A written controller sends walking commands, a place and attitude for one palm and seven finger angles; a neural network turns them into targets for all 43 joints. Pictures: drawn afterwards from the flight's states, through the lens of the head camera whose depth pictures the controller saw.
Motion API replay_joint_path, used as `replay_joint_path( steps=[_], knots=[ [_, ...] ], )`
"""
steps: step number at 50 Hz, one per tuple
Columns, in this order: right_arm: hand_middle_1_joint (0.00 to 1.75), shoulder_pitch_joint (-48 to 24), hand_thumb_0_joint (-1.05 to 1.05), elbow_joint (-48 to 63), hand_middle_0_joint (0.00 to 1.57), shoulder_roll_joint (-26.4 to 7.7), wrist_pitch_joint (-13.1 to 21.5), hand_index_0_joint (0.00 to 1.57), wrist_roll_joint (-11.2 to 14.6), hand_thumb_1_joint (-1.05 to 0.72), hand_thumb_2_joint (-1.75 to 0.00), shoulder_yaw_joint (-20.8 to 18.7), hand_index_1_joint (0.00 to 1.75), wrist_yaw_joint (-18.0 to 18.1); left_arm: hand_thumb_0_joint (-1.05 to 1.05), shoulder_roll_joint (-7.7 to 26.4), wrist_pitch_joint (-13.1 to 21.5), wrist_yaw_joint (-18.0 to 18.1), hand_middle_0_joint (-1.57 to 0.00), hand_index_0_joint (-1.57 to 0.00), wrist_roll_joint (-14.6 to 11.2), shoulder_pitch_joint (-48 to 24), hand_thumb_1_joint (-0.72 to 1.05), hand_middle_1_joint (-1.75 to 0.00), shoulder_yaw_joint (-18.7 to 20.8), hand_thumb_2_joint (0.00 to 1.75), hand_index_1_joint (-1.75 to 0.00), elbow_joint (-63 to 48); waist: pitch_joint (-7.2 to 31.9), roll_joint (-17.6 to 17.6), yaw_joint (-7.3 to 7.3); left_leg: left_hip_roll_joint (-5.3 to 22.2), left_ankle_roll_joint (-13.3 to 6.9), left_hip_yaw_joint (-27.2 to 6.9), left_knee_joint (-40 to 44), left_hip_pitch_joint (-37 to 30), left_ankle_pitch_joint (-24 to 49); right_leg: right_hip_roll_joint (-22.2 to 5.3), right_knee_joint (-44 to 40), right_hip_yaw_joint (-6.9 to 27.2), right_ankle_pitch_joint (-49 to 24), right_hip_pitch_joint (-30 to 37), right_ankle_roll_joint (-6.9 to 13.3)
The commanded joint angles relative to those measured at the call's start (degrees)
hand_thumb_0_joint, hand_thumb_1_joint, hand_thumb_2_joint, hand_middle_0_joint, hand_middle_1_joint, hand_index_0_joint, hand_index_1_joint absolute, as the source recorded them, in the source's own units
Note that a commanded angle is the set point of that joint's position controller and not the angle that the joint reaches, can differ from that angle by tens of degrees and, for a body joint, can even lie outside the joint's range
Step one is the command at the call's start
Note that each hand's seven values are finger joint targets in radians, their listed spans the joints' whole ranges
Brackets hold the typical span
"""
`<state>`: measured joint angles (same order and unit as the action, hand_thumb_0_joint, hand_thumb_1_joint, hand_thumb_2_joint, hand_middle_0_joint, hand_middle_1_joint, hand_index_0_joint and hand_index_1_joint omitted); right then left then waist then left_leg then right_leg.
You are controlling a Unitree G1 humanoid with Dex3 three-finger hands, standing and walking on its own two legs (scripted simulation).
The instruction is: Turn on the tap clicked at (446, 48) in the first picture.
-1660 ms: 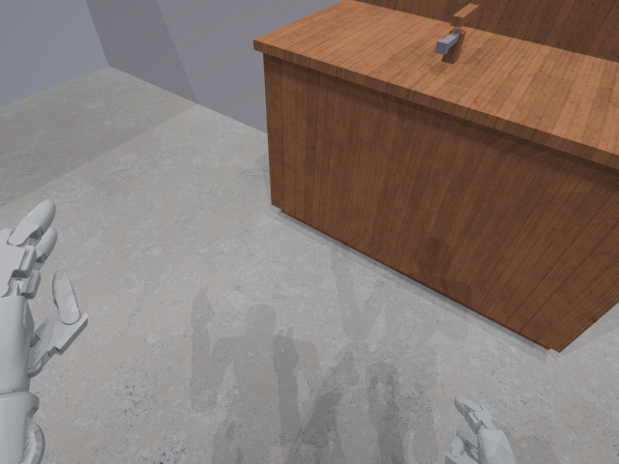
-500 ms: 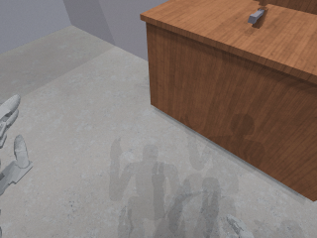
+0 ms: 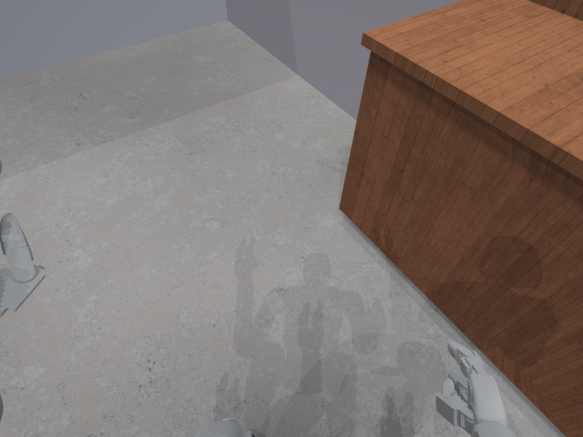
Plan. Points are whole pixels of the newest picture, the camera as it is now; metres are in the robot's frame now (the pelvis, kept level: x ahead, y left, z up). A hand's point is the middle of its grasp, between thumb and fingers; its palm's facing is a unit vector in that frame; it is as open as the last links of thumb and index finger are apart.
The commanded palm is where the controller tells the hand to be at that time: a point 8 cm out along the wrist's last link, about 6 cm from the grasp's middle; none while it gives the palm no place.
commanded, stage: walk to a spot facing it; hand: left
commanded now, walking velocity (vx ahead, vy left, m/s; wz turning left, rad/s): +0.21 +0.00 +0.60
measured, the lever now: out of the picture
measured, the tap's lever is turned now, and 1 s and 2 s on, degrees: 0 0 0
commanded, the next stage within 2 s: none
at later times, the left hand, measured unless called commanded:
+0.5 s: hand (77, 262) +0.24 +0.22 +0.19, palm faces +0.67 -0.63 -0.39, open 7.4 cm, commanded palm +0.16 +0.24 +0.20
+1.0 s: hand out of the picture +0.13 +0.23 +0.22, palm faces +0.75 -0.46 -0.47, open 7.4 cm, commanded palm +0.06 +0.24 +0.20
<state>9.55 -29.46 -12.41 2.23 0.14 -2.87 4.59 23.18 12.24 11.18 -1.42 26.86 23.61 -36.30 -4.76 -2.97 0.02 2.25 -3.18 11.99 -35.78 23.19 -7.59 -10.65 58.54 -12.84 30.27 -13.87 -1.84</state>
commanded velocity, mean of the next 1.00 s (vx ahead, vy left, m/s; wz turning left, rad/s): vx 0.03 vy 0.00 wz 0.60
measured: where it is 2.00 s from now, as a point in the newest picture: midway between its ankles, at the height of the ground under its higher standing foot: outside the picture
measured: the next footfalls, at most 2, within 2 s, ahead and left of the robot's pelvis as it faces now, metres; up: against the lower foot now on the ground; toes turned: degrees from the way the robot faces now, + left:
right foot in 0.34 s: +0.21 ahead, -0.18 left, +0.00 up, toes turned +4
left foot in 0.70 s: +0.11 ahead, +0.07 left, +0.00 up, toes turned +32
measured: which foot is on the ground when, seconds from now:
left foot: down 0.00-0.32, up 0.34-0.68, down 0.70-1.00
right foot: up 0.00-0.32, down 0.34-0.70, up 0.72-1.00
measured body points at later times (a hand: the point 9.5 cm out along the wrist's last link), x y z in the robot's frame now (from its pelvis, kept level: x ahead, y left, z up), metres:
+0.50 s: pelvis +0.10 -0.08 +0.02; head +0.12 -0.10 +0.47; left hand +0.20 +0.25 +0.21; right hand +0.34 -0.26 -0.08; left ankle +0.06 +0.05 -0.62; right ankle +0.17 -0.18 -0.71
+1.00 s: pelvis +0.10 -0.08 +0.03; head +0.12 -0.05 +0.48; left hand +0.08 +0.25 +0.24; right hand +0.34 -0.14 -0.07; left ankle +0.07 +0.05 -0.71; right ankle +0.17 -0.19 -0.67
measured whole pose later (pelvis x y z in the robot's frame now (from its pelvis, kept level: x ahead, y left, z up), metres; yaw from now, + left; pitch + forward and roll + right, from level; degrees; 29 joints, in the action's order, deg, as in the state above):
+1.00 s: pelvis +0.10 -0.08 +0.03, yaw +35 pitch +1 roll -3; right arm 12.6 -33.3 -6.3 5.4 0.5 2.2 1.0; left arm 24.1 9.3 7.6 -3.5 32.0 22.6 -37.8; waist -3.0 2.0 -0.2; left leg 0.8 -0.2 -4.8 -29.2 19.7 -10.3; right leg -0.7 46.1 -4.3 25.6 -22.5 -5.5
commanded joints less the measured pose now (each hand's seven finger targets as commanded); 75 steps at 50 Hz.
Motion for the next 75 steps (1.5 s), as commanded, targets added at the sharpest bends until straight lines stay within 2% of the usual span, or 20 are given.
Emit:
replay_joint_path(
  steps=[1,7,14,15,17,19,21,24,30,33,34,35,36,39,42,53,54,56,62,75],
  knots=[
    [0.3,-1.8,0.0,5.5,0.2,-6.5,2.9,0.2,0.7,-0.9,-0.9,-0.9,0.3,-1.6,0.0,11.4,2.3,-1.6,-0.2,-0.2,-0.6,-6.0,0.9,-0.3,7.4,0.9,-0.3,-4.3,12.5,7.5,1.55,22.0,-13.7,-38.3,12.7,-26.3,21.9,3.4,24.4,13.8,4.4,-28.8,-1.1],
    [0.3,-2.7,0.0,4.7,0.2,-5.1,3.8,0.2,1.2,-0.9,-0.9,-0.7,0.3,-2.4,0.0,9.7,3.0,-2.0,-0.2,-0.2,-2.0,3.3,0.9,-0.3,8.9,0.9,-0.3,-14.5,12.3,18.6,-0.62,11.4,-7.2,-18.9,17.2,-6.4,2.9,4.0,-0.1,8.2,-9.4,-12.9,-2.7],
    [0.3,-0.9,0.0,2.6,0.2,-4.2,6.0,0.2,0.9,-0.9,-0.9,0.4,0.3,-1.0,0.0,4.8,1.1,-2.4,-0.2,-0.2,-0.8,-1.4,0.9,-0.3,4.4,0.9,-0.3,-4.6,10.1,15.1,-1.2,9.3,-3.1,-16.5,7.5,-3.3,-2.0,9.9,-26.3,1.8,-12.9,2.4,-4.0],
    [0.3,-0.6,0.0,2.6,0.2,-3.4,6.1,0.2,1.1,-0.9,-0.9,0.7,0.3,-0.8,0.0,4.3,0.4,-2.3,-0.2,-0.2,-0.2,-4.5,0.9,-0.3,3.4,0.9,-0.3,-3.7,10.6,8.8,-1.18,6.4,-0.9,-14.7,0.6,-1.2,-8.0,7.0,-33.9,4.4,-16.4,6.2,-3.3],
    [0.3,-1.1,0.0,2.8,0.2,-3.1,6.1,0.2,0.4,-0.9,-0.9,0.6,0.3,0.0,0.0,10.3,-1.9,-0.9,-0.2,-0.2,0.3,-7.7,0.9,-0.3,5.5,0.9,-0.3,-0.1,10.9,-18.7,-1.95,-4.1,4.4,-9.8,-30.8,15.8,-30.4,-17.9,-42.3,36.6,-30.5,12.8,7.2],
    [0.3,-1.8,0.0,1.2,0.2,-3.9,5.9,0.2,-1.1,-0.9,-0.9,1.3,0.3,0.2,0.0,7.7,-1.6,-0.9,-0.2,-0.2,1.3,-11.5,0.9,-0.3,1.9,0.9,-0.3,1.0,10.3,-7.2,-0.72,0.7,5.2,-14.2,-40.7,13.6,-22.2,-17.9,-40.0,26.8,-34.1,7.8,8.9],
    [0.3,-4.6,0.0,0.7,0.2,-4.5,4.8,0.2,-0.6,-0.9,-0.9,0.5,0.3,0.0,0.0,8.3,0.0,-1.3,-0.2,-0.2,1.1,-10.4,0.9,-0.3,1.4,0.9,-0.3,-1.6,6.9,-8.7,-0.49,2.2,6.7,-12.6,-42.2,13.8,-18.3,-14.4,-37.8,18.5,-36.7,6.4,8.3],
    [0.3,-6.5,0.0,2.5,0.2,-4.3,3.2,0.2,-0.2,-0.9,-0.9,0.7,0.3,1.0,0.0,9.8,0.8,-1.2,-0.2,-0.2,0.6,-8.6,0.9,-0.3,3.6,0.9,-0.3,-5.2,6.5,-8.9,-0.17,2.8,6.4,-9.8,-29.6,5.7,-17.5,-11.1,-37.9,6.6,-36.2,2.0,6.1],
    [0.3,-4.2,0.0,6.3,0.2,-3.6,2.4,0.2,-0.6,-0.9,-0.9,-0.3,0.3,1.1,0.0,9.7,0.8,0.5,-0.2,-0.2,-1.1,-0.3,0.9,-0.3,7.3,0.9,-0.3,-10.7,11.2,-7.1,-2.21,1.9,5.8,-4.2,-7.2,0.6,-18.5,-12.7,-33.9,6.4,-42.7,8.0,8.0],
    [0.3,-0.9,0.0,6.9,0.2,-3.8,1.6,0.2,-0.4,-0.9,-0.9,-0.4,0.3,0.8,0.0,7.8,0.6,0.5,-0.2,-0.2,-1.9,0.1,0.9,-0.3,6.0,0.9,-0.3,-10.7,15.0,-0.7,1.24,-1.7,5.7,-2.7,7.5,-8.5,-6.7,-9.5,-20.9,2.9,-42.5,6.8,3.8],
    [0.3,-0.5,0.0,7.2,0.2,-5.0,1.5,0.2,-0.1,-0.9,-0.9,-0.9,0.3,0.9,0.0,7.8,0.9,0.4,-0.2,-0.2,-2.1,-0.3,0.9,-0.3,5.7,0.9,-0.3,-10.7,16.0,6.3,2.08,1.4,3.4,-7.8,11.2,-14.9,3.4,-5.7,-10.9,2.0,-37.1,0.7,0.8],
    [0.3,-1.1,0.0,7.8,0.2,-7.3,2.2,0.2,-0.2,-0.9,-0.9,-1.3,0.3,0.6,0.0,7.2,1.9,-0.2,-0.2,-0.2,-2.7,-1.1,0.9,-0.3,4.5,0.9,-0.3,-13.1,14.3,22.5,1.63,14.4,-3.6,-27.7,13.9,-19.7,31.5,3.2,1.1,1.6,-7.6,-13.1,-3.4],
    [0.3,-0.2,0.0,7.0,0.2,-6.8,3.2,0.2,-0.1,-0.9,-0.9,-1.3,0.3,-0.5,0.0,8.7,3.4,-0.9,-0.2,-0.2,-1.2,-1.0,0.9,-0.3,5.5,0.9,-0.3,-11.8,13.0,26.5,0.43,21.9,-10.0,-37.8,12.7,-23.1,50.4,6.1,8.4,7.1,11.2,-21.7,-2.9],
    [0.3,-0.6,0.0,4.7,0.2,-7.0,4.8,0.2,0.5,-0.9,-0.9,-1.9,0.3,-2.2,0.0,8.3,3.4,-2.5,-0.2,-0.2,0.4,-3.7,0.9,-0.3,3.8,0.9,-0.3,-12.7,12.0,17.2,1.11,16.4,-8.0,-29.9,9.4,-21.1,37.2,5.1,5.6,11.5,2.9,-23.2,-2.7],
    [0.3,0.1,0.0,4.7,0.2,-6.5,6.0,0.2,0.9,-0.9,-0.9,-1.4,0.3,-3.0,0.0,7.9,2.5,-2.2,-0.2,-0.2,-0.8,0.3,0.9,-0.3,3.9,0.9,-0.3,-16.4,13.8,19.5,0.58,10.2,-4.3,-21.7,10.9,-17.1,29.7,8.1,-2.7,8.3,-5.7,-15.0,-3.3],
    [0.3,-2.2,0.0,2.5,0.2,-4.9,5.7,0.2,0.4,-0.9,-0.9,0.9,0.3,-1.7,0.0,6.6,-2.1,-2.9,-0.2,-0.2,-2.7,0.5,0.9,-0.3,3.6,0.9,-0.3,-3.9,12.0,12.0,-1.09,9.0,-3.2,-28.9,12.1,-4.7,5.7,10.7,-33.8,9.2,-12.1,5.8,-2.9],
    [0.3,-2.1,0.0,2.5,0.2,-4.5,5.4,0.2,0.6,-0.9,-0.9,1.1,0.3,-1.7,0.0,6.7,-2.4,-2.9,-0.2,-0.2,-2.0,-1.7,0.9,-0.3,2.9,0.9,-0.3,-3.1,12.1,6.7,-1.24,6.0,-0.9,-26.0,7.6,-0.9,-3.3,6.1,-41.0,12.3,-16.0,9.5,-0.9],
    [0.3,-3.3,0.0,3.6,0.2,-4.4,5.3,0.2,0.5,-0.9,-0.9,0.8,0.3,-1.0,0.0,10.9,-3.7,-1.6,-0.2,-0.2,-1.6,-6.3,0.9,-0.3,4.3,0.9,-0.3,-1.3,8.4,-13.8,-1.18,-4.8,6.0,-13.4,-22.5,12.1,-23.5,-16.1,-46.3,34.3,-22.4,7.1,8.2],
    [0.3,-7.0,0.0,1.6,0.2,-3.7,3.9,0.2,-0.1,-0.9,-0.9,1.4,0.3,0.8,0.0,9.1,-1.3,-1.5,-0.2,-0.2,-0.4,-6.8,0.9,-0.3,1.9,0.9,-0.3,-0.5,5.9,-2.7,-0.08,-0.5,7.6,-11.6,-33.4,9.5,-13.9,-8.2,-42.0,9.5,-31.3,2.4,6.3],
    [0.3,-1.1,0.0,5.3,0.2,-5.2,3.1,0.2,-1.2,-0.9,-0.9,-0.2,0.3,1.1,0.0,6.7,0.1,0.5,-0.2,-0.2,-1.7,-2.9,0.9,-0.3,3.6,0.9,-0.3,-6.1,13.7,-6.8,-0.49,-0.5,4.0,-4.6,5.3,-5.2,-14.6,-11.3,-32.5,8.5,-22.5,7.3,5.9]
  ],
)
